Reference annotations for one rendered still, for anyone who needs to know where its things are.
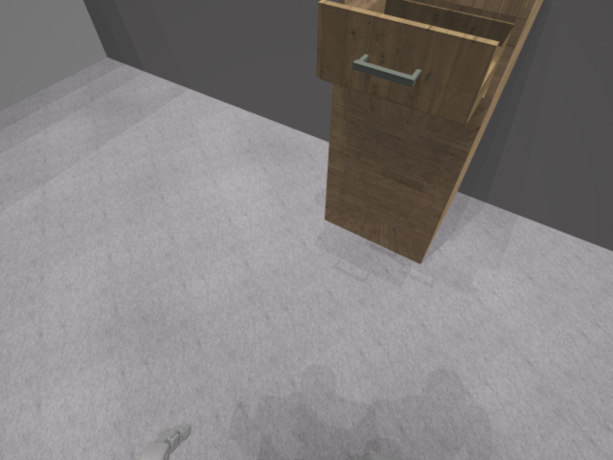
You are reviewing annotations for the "left robot hand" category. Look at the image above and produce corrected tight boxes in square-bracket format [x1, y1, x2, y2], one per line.
[138, 424, 192, 460]

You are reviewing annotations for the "drawer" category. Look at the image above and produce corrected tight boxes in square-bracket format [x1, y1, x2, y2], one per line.
[316, 0, 514, 126]

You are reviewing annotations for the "handle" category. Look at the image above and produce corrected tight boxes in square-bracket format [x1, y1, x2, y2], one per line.
[352, 54, 421, 87]

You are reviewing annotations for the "cabinet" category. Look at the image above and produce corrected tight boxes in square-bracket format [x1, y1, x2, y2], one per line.
[325, 0, 543, 264]

